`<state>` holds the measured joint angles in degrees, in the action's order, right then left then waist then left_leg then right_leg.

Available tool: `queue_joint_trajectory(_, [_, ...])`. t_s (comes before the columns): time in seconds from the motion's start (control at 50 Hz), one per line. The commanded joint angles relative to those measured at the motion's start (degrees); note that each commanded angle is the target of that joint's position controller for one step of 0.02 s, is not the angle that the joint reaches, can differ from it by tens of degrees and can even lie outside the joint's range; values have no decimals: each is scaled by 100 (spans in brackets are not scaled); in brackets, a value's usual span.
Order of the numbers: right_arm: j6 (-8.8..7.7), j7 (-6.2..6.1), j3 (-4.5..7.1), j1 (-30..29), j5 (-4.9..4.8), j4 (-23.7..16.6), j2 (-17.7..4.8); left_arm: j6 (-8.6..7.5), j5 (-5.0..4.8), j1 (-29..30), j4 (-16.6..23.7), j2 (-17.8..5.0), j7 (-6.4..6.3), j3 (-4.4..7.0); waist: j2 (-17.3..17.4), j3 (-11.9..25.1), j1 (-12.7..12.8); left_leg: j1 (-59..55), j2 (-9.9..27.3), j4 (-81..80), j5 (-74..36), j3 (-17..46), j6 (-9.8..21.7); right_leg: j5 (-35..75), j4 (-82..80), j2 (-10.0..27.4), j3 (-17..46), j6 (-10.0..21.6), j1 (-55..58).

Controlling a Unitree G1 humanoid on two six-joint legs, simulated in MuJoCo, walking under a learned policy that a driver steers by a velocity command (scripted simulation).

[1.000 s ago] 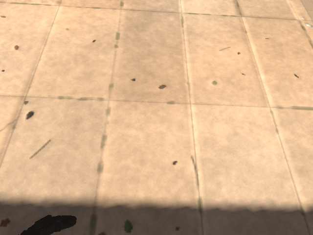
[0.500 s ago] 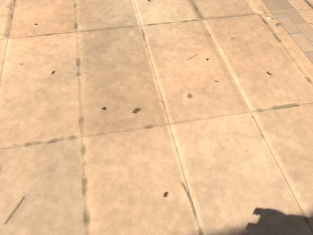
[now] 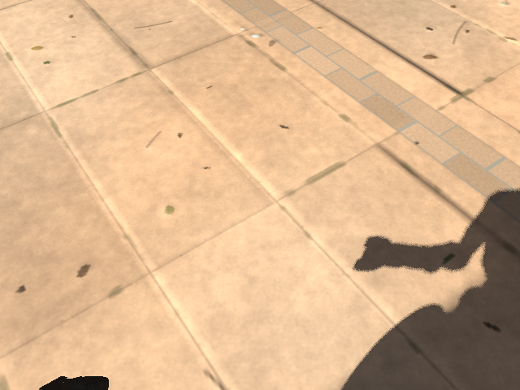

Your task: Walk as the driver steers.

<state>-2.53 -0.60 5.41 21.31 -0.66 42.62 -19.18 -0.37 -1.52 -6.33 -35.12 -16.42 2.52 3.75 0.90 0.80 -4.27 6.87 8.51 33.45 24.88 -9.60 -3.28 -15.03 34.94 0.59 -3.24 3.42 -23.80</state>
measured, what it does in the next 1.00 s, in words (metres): walks ahead: left foot, then right foot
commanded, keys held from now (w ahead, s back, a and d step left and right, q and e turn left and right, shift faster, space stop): w+q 0.06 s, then no key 0.94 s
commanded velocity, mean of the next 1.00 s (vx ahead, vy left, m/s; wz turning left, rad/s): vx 0.13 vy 0.00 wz -0.08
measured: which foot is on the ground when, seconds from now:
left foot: up 0.00-0.40, down 0.42-1.00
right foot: down 0.00-0.42, up 0.44-0.68, down 0.70-1.00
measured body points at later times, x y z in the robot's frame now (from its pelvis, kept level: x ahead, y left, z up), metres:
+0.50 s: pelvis +0.20 -0.01 +0.00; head +0.24 -0.01 +0.45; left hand +0.29 +0.26 -0.13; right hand +0.39 -0.27 -0.09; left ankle +0.33 +0.07 -0.72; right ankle +0.06 -0.11 -0.68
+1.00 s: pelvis +0.28 -0.05 +0.01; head +0.29 -0.05 +0.46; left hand +0.35 +0.20 -0.13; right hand +0.38 -0.31 -0.12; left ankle +0.33 +0.07 -0.72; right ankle +0.23 -0.17 -0.72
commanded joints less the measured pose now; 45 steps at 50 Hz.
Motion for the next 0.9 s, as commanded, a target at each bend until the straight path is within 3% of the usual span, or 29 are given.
queue_joint_trajectory(0.02, [-306,27,-142,-362,91,-856,-64,-137,-13,-1955,-16,-1699,-113,477,-2122,1306,974,4346,-870,3982,881,808,82,-1072,-2035,2085,4768,1821,4253])
queue_joint_trajectory(0.04, [-423,51,-18,-793,-150,-828,-615,-257,31,-1895,-52,-1197,-79,342,-1131,869,1199,4826,-502,4402,430,1241,215,-958,-2121,2095,4239,1686,4017])
queue_joint_trajectory(0.06, [-458,70,-3,-952,-192,-835,-681,-314,68,-1717,-99,-941,-86,245,-1006,538,1058,4856,-281,4257,-96,1193,376,-521,-1960,1919,3476,1460,3619])
queue_joint_trajectory(0.08, [-444,41,-20,-960,-59,-721,-606,-337,99,-1327,-58,-757,-87,159,-536,263,845,4469,-79,3930,-559,1214,376,538,-1897,1671,2844,1257,2966])
queue_joint_trajectory(0.1, [-406,50,-7,-920,66,-683,-584,-335,133,-956,-30,-626,-96,101,-567,89,618,4035,1,3525,-826,1230,324,1796,-1909,1432,2276,1132,2431])
queue_joint_trajectory(0.14, [-294,110,-23,-617,104,-498,-433,-347,176,-693,-90,-600,-168,78,-613,103,332,3391,-82,3208,-1102,1100,219,3622,-1945,1169,1526,976,1949])
queue_joint_trajectory(0.18, [-216,112,-83,-627,118,-433,-247,-362,185,-658,-217,-681,-246,88,-413,79,252,3153,-232,2684,-1489,975,97,4501,-2027,1027,1030,933,1719])
queue_joint_trajectory(0.22, [-222,122,-195,-1000,126,-506,5,-326,154,-592,-331,-677,-324,75,-417,-23,316,2785,-395,1531,-2167,842,92,4599,-2055,730,550,721,1486])
queue_joint_trajectory(0.26, [-265,190,-261,-1509,110,-595,145,-276,129,-888,-512,-729,-393,86,-501,3,569,2463,-586,539,-2909,750,155,4448,-2025,638,427,528,1589])
queue_joint_trajectory(0.34, [-301,327,-204,-1699,92,-627,-53,-202,100,-1093,-766,-803,-410,102,-561,66,606,2202,-704,-184,-3026,944,409,4071,-1693,956,732,542,2106])
queue_joint_trajectory(0.38, [-315,338,-132,-1449,159,-559,-225,-165,97,-999,-811,-800,-397,108,-548,153,431,1913,-806,-387,-2712,941,611,4263,-1207,999,889,516,2310])
queue_joint_trajectory(0.4, [-333,317,-90,-1088,200,-438,-289,-144,84,-902,-812,-771,-394,98,-475,303,216,1384,-935,-742,-3011,812,731,4508,-706,829,828,418,2307])
queue_joint_trajectory(0.42, [-358,265,-32,-824,249,-390,-503,-149,133,-1042,-816,-715,-382,77,-180,629,131,505,-692,-851,-4782,1016,914,4133,25,464,685,184,2075])
queue_joint_trajectory(0.44, [-340,208,-3,-574,349,-425,-812,-209,280,-1595,-795,-470,-341,-10,602,1418,333,-1321,365,-237,-7057,2030,1585,2125,1347,59,653,-138,860])
queue_joint_trajectory(0.46, [-262,178,-148,-427,350,-371,-330,-187,231,-2107,-1010,-196,-298,-121,1297,2220,334,-2133,1463,-409,-7543,3381,2541,-2023,2795,-416,849,-509,40])
queue_joint_trajectory(0.48, [-174,193,-217,-446,166,-351,-85,-97,112,-1797,-1051,-690,-263,-4,754,2157,186,-1725,1279,-698,-6172,3510,2476,-2561,3171,-290,1223,-574,-61])
queue_joint_trajectory(0.5, [-113,195,-218,-917,70,-381,-111,15,28,-1379,-924,-768,-282,45,427,1403,278,-1067,1082,-996,-4729,3196,2210,-2340,3263,-85,1119,-630,-388])
queue_joint_trajectory(0.52, [-60,190,-255,-1284,65,-411,-34,134,44,-1112,-888,-678,-329,41,196,854,361,-332,872,-1304,-3555,2947,1987,-2124,2998,68,971,-663,-456])
queue_joint_trajectory(0.54, [-10,183,-274,-1648,93,-433,-10,261,81,-1076,-896,-575,-380,44,218,460,531,441,679,-1605,-2488,2688,1752,-1938,2390,218,923,-704,-181])
queue_joint_trajectory(0.56, [45,175,-242,-1893,159,-441,-99,350,97,-1185,-939,-435,-423,14,499,263,669,1075,399,-1834,-1766,2398,1559,-1749,1731,207,749,-743,300])
queue_joint_trajectory(0.6, [102,136,-209,-1921,233,-391,-137,373,161,-1424,-1107,-266,-470,-31,801,323,670,1420,184,-1941,-1340,2073,1504,-1282,980,108,531,-733,944])
queue_joint_trajectory(0.64, [126,84,-198,-1905,156,-310,-165,334,194,-1587,-1263,-282,-446,-11,675,503,734,1534,128,-1879,-697,1904,1408,-169,190,63,382,-591,1488])
queue_joint_trajectory(0.68, [144,53,-260,-1817,115,-187,-1,304,316,-1493,-1291,-250,-416,-17,541,401,732,1848,-58,-1814,418,1749,1026,323,-341,52,328,-398,1853])
queue_joint_trajectory(0.7, [145,60,-301,-1711,148,-102,93,286,379,-1299,-1177,-349,-431,-21,351,133,656,1944,-216,-1686,793,1652,734,203,-725,310,663,-247,1653])
queue_joint_trajectory(0.72, [159,63,-268,-1563,170,-101,15,273,319,-1078,-1123,-691,-475,46,-157,-191,383,1613,-530,-1480,649,1348,490,-986,-1076,502,976,-43,805])
queue_joint_trajectory(0.74, [155,42,-270,-1656,191,-87,46,218,276,-913,-1168,-584,-480,27,-532,-330,349,922,-678,-1151,7,1147,358,-1910,-1359,445,1008,13,24])
queue_joint_trajectory(0.78, [137,-8,-276,-1576,177,10,142,63,293,-639,-1192,-329,-481,-52,-804,-328,226,324,-696,-741,-862,1076,398,-1697,-1615,444,1025,-166,-273])
queue_joint_trajectory(0.84, [131,-37,-248,-1429,157,208,76,-98,229,-805,-1305,-291,-458,-71,-472,-242,304,405,-655,-715,-1379,1129,527,-759,-1359,359,896,-289,195])
queue_joint_trajectory(0.9, [116,-20,-251,-1458,124,357,128,-120,191,-1029,-1457,-331,-461,-64,-269,-99,407,421,-640,-659,-2047,1128,519,106,-1136,309,805,-247,618])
